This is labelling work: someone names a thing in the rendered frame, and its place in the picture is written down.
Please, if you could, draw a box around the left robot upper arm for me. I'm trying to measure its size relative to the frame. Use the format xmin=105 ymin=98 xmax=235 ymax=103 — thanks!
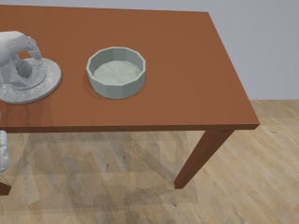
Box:
xmin=0 ymin=130 xmax=9 ymax=173

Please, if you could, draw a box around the lid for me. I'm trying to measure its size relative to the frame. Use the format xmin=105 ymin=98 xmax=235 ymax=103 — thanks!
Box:
xmin=0 ymin=58 xmax=62 ymax=105

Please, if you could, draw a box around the table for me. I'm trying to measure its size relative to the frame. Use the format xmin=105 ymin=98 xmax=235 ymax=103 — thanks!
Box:
xmin=0 ymin=5 xmax=261 ymax=196

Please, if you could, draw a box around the left robot hand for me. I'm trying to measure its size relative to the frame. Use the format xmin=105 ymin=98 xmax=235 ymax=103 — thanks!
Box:
xmin=0 ymin=31 xmax=42 ymax=87

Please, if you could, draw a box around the robot left forearm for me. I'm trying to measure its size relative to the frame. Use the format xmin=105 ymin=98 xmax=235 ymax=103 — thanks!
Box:
xmin=0 ymin=42 xmax=10 ymax=118

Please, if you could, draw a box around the pot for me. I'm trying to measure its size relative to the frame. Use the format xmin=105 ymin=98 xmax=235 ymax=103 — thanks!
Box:
xmin=86 ymin=47 xmax=146 ymax=99

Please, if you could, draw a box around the knob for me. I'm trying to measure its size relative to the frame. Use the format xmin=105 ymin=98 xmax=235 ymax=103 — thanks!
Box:
xmin=13 ymin=59 xmax=33 ymax=77

